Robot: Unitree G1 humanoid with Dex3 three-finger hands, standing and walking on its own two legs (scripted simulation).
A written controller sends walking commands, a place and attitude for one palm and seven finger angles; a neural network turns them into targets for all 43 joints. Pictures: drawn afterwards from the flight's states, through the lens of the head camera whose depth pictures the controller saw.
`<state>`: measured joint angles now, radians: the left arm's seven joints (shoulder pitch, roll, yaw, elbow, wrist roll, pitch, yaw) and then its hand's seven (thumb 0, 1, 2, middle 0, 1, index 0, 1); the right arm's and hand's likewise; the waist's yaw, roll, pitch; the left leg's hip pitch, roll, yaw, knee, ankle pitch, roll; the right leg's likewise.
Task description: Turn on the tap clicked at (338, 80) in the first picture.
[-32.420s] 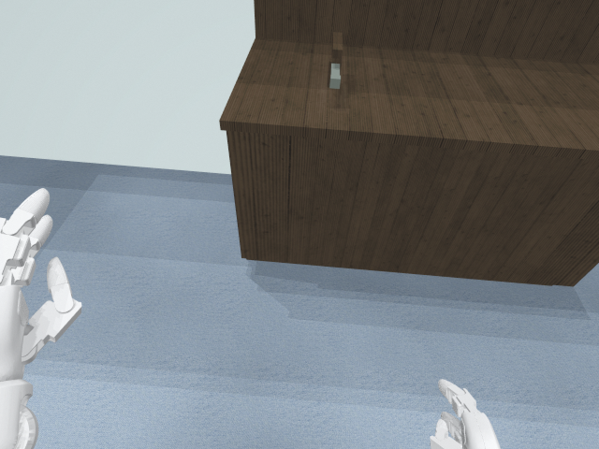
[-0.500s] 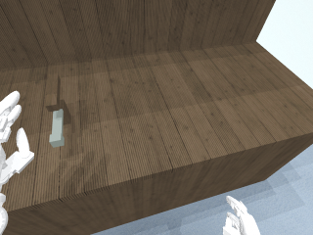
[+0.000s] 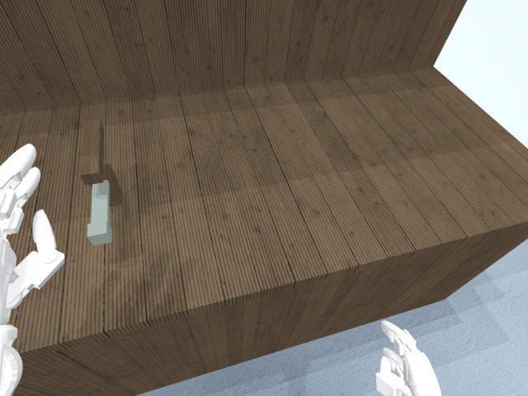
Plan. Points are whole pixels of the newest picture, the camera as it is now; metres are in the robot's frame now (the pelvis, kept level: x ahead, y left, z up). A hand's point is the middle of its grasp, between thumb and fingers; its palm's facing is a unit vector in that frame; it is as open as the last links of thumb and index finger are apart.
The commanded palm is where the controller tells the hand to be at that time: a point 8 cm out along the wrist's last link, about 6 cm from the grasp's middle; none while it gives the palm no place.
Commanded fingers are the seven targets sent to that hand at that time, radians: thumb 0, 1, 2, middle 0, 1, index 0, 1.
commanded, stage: look again from close up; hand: left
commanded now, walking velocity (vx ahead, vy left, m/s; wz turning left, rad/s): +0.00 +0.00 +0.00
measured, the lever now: (100, 233) +0.33 +0.30 +0.02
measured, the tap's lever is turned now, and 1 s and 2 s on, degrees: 0 0 0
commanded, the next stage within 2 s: turn the palm inward beside the body in 0.08 s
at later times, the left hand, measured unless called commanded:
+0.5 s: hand (98, 297) +0.19 +0.21 +0.12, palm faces +0.27 -0.90 -0.35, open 7.4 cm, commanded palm +0.14 +0.27 +0.16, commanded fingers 0.00 0.90 0.90 -0.20 -0.30 -0.20 -0.30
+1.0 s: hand (110, 272) +0.21 +0.20 +0.14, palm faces +0.50 -0.81 -0.30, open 7.4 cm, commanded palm +0.15 +0.24 +0.15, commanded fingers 0.00 0.90 0.90 -0.20 -0.30 -0.20 -0.30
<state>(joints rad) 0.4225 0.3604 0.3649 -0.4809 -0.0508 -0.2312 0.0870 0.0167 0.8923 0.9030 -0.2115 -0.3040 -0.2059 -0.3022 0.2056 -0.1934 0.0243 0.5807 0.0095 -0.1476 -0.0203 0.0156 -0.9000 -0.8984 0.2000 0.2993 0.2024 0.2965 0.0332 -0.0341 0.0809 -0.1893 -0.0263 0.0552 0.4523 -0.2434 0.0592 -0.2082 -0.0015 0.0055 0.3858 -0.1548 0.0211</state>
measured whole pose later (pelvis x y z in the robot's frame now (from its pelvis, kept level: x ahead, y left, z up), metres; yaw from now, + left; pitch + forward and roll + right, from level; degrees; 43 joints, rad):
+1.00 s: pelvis +0.02 -0.08 -0.03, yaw +4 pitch +3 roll +1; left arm 0.43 0.36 0.40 -0.42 -0.22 -0.03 0.08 0.02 0.89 0.90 -0.21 -0.30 -0.21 -0.30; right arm 0.19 -0.25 0.00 0.66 0.03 -0.13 -0.05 0.02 -0.90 -0.90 0.20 0.30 0.20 0.30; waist 0.05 0.04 -0.06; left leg -0.38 0.03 -0.05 0.71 -0.38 -0.04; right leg -0.39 0.05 -0.11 0.71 -0.38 -0.09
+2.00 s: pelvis -0.01 -0.05 -0.03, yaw +6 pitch +0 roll -1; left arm 0.56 0.23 0.20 -0.53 -0.23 0.06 0.20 0.02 0.90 0.90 -0.20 -0.30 -0.20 -0.30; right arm 0.20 -0.24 0.07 0.63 0.03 -0.23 -0.09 0.02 -0.90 -0.90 0.20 0.30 0.20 0.30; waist 0.07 0.05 -0.05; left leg -0.38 -0.02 -0.05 0.73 -0.35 0.00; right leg -0.37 0.00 -0.12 0.70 -0.33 -0.05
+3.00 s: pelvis +0.00 -0.07 -0.02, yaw +5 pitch +2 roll +0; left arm 0.35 0.24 0.28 -0.22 -0.26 0.00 0.14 0.02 0.90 0.90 -0.20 -0.30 -0.20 -0.30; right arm 0.19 -0.26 0.03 0.68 0.04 -0.21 -0.10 0.02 -0.90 -0.90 0.20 0.30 0.20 0.30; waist 0.05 0.06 -0.05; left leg -0.38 0.00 -0.06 0.68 -0.34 -0.02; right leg -0.38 0.03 -0.12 0.67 -0.33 -0.08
